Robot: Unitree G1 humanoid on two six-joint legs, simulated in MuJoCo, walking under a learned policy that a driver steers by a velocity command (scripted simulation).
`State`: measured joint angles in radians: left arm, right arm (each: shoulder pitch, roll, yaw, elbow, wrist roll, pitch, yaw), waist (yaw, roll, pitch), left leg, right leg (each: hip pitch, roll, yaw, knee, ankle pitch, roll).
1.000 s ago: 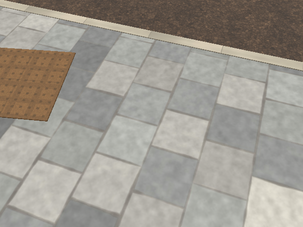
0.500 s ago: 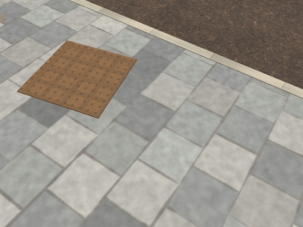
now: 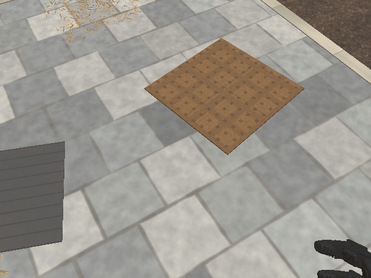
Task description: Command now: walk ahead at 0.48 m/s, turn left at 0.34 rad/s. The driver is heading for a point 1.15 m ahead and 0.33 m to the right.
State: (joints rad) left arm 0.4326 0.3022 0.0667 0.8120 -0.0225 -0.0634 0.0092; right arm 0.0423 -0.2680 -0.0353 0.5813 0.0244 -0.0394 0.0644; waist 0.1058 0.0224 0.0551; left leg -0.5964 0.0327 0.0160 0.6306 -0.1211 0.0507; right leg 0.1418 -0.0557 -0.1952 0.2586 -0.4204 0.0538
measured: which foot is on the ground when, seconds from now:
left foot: up 0.00-0.00, down 0.02-0.60, up 0.62-1.00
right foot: down 0.00-0.04, up 0.06-0.56, down 0.58-1.00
